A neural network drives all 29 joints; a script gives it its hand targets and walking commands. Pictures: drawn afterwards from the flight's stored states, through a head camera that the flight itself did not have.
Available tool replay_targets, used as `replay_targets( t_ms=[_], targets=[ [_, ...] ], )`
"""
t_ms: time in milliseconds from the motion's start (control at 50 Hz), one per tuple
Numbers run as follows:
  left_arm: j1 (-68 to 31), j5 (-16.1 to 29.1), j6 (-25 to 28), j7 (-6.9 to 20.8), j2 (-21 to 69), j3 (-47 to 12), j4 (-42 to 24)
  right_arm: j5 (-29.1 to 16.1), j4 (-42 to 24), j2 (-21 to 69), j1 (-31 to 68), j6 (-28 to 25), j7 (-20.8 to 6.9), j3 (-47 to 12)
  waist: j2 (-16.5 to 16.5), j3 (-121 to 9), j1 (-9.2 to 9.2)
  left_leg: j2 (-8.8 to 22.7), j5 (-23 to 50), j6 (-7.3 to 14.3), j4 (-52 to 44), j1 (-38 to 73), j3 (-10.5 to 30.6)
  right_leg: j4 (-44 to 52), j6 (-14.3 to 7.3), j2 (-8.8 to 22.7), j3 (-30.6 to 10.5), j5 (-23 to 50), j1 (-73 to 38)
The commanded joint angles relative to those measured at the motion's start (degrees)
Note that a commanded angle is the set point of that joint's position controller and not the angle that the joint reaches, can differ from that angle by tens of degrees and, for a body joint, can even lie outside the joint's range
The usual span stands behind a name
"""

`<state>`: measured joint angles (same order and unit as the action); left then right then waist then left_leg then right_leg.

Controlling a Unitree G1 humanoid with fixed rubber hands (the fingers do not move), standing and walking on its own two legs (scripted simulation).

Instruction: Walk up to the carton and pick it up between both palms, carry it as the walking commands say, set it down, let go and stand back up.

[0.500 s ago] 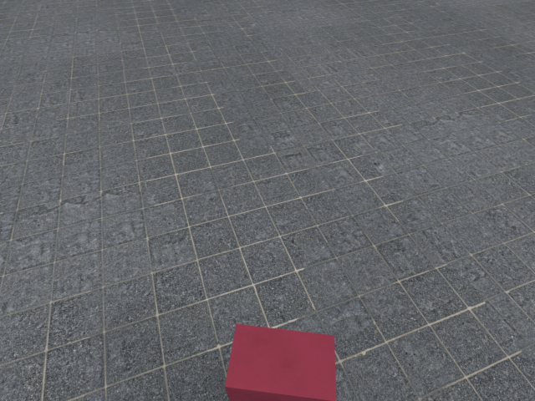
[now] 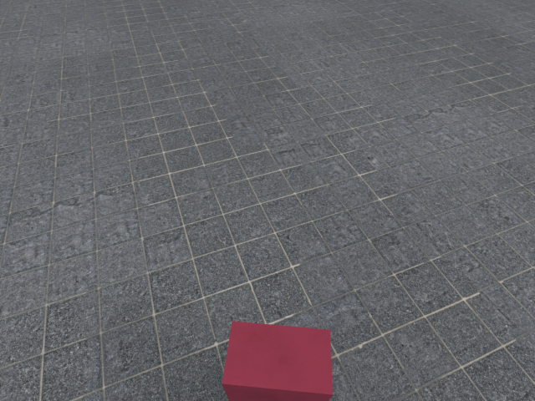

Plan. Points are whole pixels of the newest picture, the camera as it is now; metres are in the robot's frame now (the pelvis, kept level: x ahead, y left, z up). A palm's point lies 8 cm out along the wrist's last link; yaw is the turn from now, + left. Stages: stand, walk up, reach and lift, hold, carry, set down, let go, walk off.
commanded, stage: walk up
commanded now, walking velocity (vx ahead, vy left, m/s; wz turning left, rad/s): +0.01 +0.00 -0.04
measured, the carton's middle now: (277, 368) +0.34 -0.01 -0.64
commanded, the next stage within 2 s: stand in 1.58 s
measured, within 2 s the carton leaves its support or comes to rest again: neither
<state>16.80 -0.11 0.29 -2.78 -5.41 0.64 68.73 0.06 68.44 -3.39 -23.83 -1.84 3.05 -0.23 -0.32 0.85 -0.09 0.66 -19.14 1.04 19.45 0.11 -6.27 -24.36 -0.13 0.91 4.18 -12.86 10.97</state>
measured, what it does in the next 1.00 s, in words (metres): stands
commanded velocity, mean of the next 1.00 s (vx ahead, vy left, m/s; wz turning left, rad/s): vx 0.01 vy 0.00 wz -0.07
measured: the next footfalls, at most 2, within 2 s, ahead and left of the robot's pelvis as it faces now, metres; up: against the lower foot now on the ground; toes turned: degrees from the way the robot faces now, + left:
none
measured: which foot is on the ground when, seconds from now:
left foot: down 0.00-1.00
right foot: down 0.00-1.00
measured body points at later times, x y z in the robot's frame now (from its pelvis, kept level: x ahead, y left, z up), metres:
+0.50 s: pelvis -0.01 -0.01 +0.00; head +0.00 -0.01 +0.45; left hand -0.04 +0.19 -0.16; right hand -0.10 -0.19 -0.16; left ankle -0.09 +0.09 -0.74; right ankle +0.00 -0.12 -0.74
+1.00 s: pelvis -0.02 -0.02 +0.00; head -0.01 -0.03 +0.45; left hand -0.02 +0.19 -0.16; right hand -0.10 -0.21 -0.17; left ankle -0.09 +0.09 -0.74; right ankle +0.00 -0.12 -0.74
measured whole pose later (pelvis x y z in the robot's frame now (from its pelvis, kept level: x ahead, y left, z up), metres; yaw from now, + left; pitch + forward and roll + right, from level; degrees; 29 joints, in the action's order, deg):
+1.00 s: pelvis -0.02 -0.02 +0.00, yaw -4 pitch -1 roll +0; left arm 17.1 -0.3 0.3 -2.8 -6.0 1.5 65.3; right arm 0.2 66.6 -4.8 -23.4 -0.9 3.5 0.5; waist -0.9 1.3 0.4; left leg 2.9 -20.2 -1.0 23.1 -2.0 -9.4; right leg -28.0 -2.1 -1.6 1.1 -12.7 14.7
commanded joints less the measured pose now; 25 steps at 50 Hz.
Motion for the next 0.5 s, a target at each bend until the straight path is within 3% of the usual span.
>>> replay_targets(
  t_ms=[0, 20, 40, 80, 100, 120, 180, 200, 260, 300, 380, 440, 460, 480],
  targets=[
    [5.29, 0.15, 0.32, -0.07, -2.78, 0.27, -0.72, 0.22, 1.35, -2.55, -7.83, 0.24, 0.23, 0.06, -0.67, 6.57, 0.77, 6.76, 18.1, 0.27, -4.09, -7.17, 5.2, 2.46, -1.73, 5.09, -5.98, 14.55, -1.58],
    [4.72, -0.33, 0.33, 0.09, -2.3, -0.04, -0.87, 0.11, 1.07, -3.29, -8.62, 0.34, 0.23, 0.53, -2.29, 6.91, -0.29, 6.71, 17.82, 0.36, -3.81, -7.72, 4.97, 2.55, -2.11, 5.53, -6.66, 14.54, -1.99],
    [5.38, 0.01, 0.38, 0.14, -2.33, 0.18, -0.87, 0.09, 1.04, -2.67, -7.42, 0.25, 0.16, 0.24, -1.69, 5.58, 0.94, 6.94, 19.52, 0.42, -3.87, -6.77, 5.19, 2.4, -1.99, 5.12, -5.84, 14.47, -2.43],
    [4.47, -0.11, 0.5, 0.06, -3.28, 0.49, -1.05, -0.03, 0.62, -3.52, -7.37, 0.03, 0.18, 0.5, -0.91, 4.44, 0.2, 7.09, 20.12, 0.43, -3.22, -6.13, 4.81, 1.46, -1.98, 5.36, -6.45, 16.26, -2.4],
    [5.22, -0.02, 0.67, 0.2, -1.82, 0.15, -1.06, 0.05, 0.66, -3.92, -7.51, 0.08, 0.16, 0.81, -1.44, 4.75, 0.76, 6.81, 20.24, 0.48, -3.5, -6.14, 4.41, 1.86, -1.6, 5.15, -6.36, 15.95, -2.17],
    [4.25, -0.21, 0.79, 0.07, -3.63, 0.5, -1.38, 0.12, 0.9, -4.73, -8.29, 0.17, 0.41, 0.96, 0.92, 5.1, -0.3, 7.21, 20.53, 0.09, -2.62, -5.54, 4.66, 1.03, -2.22, 5.15, -6.35, 16.74, -1.36],
    [5.21, 0.05, 0.71, 0.02, -3.28, 0.3, -0.86, 0.0, 0.86, -2.94, -8.66, 0.28, 0.22, 0.78, -0.99, 5.07, -0.11, 7.32, 21.88, 0.23, -2.82, -4.45, 4.24, 1.39, -1.8, 4.96, -6.01, 15.92, -0.59],
    [5.61, -0.12, 0.58, 0.04, -2.52, 0.42, -1.26, 0.22, 0.73, -2.78, -8.2, 0.38, 0.13, 0.77, 0.42, 4.55, 0.16, 7.28, 20.23, 0.25, -2.46, -4.73, 4.0, 2.29, -1.8, 4.63, -5.68, 16.02, -1.95],
    [4.65, 0.16, 0.73, -0.04, -2.98, 0.29, -1.66, 0.22, 0.97, -3.74, -8.85, 0.57, 0.28, 0.84, -1.32, 5.9, 0.09, 7.23, 19.22, 0.2, -3.79, -5.98, 3.81, 1.73, -2.04, 5.04, -5.99, 14.98, -1.84],
    [4.65, -0.21, 0.4, 0.07, -1.68, 0.26, -1.41, 0.21, 0.42, -4.75, -8.22, 0.6, 0.1, 1.1, 0.1, 6.79, -0.24, 7.25, 16.96, 0.41, -3.69, -5.81, 3.86, 2.18, -1.96, 4.89, -7.02, 14.16, -0.41],
    [4.62, 0.01, 0.51, 0.07, -2.61, 0.52, -1.54, -0.01, 0.35, -3.32, -8.41, 0.28, 0.24, 0.63, -0.64, 5.7, -0.14, 7.14, 12.25, 0.32, -3.89, -6.2, 3.99, 2.62, -2.46, 5.12, -7.81, 13.1, -0.99],
    [4.26, -0.02, 0.34, 0.05, -2.69, 0.6, -2.51, 0.46, 0.27, -4.25, -8.02, 0.51, 0.37, 0.9, -1.86, 7.97, 0.21, 7.35, 13.62, -0.28, -3.69, -6.96, 3.43, 2.16, -2.25, 5.0, -7.51, 14.18, 0.91],
    [4.5, -0.05, 0.19, 0.05, -1.77, 0.34, -2.16, 0.22, 0.41, -3.73, -8.9, 0.64, 0.41, 0.85, -0.42, 7.22, -0.25, 7.34, 12.09, 0.15, -3.78, -6.5, 3.14, 2.32, -1.73, 4.15, -5.99, 11.61, 1.04],
    [4.55, -0.09, 0.45, 0.21, -2.0, 0.29, -2.49, 0.37, 0.36, -2.92, -8.92, 0.64, 0.27, 0.55, -0.7, 6.71, -0.14, 7.39, 11.11, 0.07, -3.96, -7.01, 3.97, 2.54, -2.23, 4.53, -7.35, 10.59, 0.57]
  ],
)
